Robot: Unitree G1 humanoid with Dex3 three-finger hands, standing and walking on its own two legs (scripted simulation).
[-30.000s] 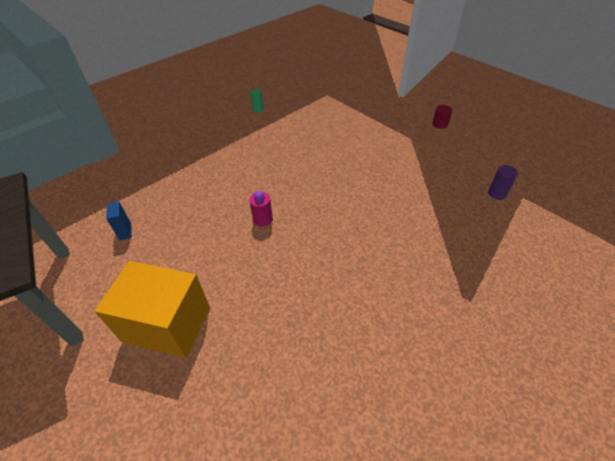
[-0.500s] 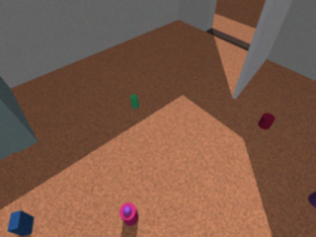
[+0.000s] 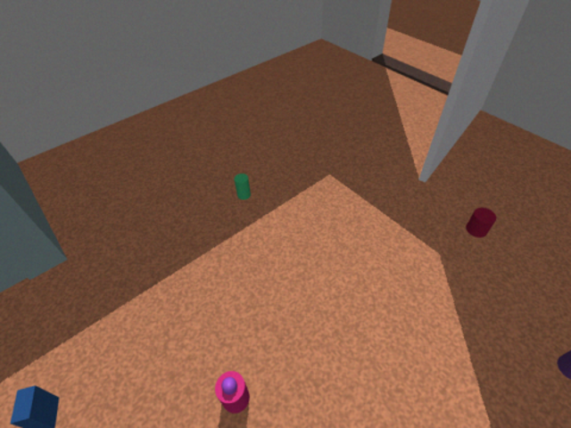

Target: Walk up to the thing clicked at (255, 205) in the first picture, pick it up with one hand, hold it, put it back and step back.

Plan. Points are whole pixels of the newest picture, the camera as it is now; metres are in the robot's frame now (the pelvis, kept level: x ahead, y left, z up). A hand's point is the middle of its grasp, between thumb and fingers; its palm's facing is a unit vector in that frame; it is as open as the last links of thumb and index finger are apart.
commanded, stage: stand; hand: left
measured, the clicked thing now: (232, 390) +0.35 +0.21 -0.70
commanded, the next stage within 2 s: step back in 0.20 s
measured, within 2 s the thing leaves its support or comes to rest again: neither
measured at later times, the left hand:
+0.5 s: hand out of the picture +0.07 +0.30 -0.18, palm faces -0.03 -0.93 -0.38, open 7.3 cm
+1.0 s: hand out of the picture +0.00 +0.31 -0.17, palm faces -0.09 -0.92 -0.39, open 7.3 cm
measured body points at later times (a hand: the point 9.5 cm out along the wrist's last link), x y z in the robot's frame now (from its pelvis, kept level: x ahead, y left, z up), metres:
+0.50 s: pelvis -0.04 +0.03 -0.02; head +0.02 +0.04 +0.42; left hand +0.08 +0.34 -0.15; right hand +0.04 -0.30 -0.14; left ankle -0.07 +0.13 -0.73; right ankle +0.00 -0.12 -0.75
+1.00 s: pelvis -0.12 +0.06 -0.03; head -0.06 +0.05 +0.42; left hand +0.01 +0.36 -0.15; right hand -0.03 -0.25 -0.16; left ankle -0.08 +0.14 -0.75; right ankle -0.12 -0.05 -0.75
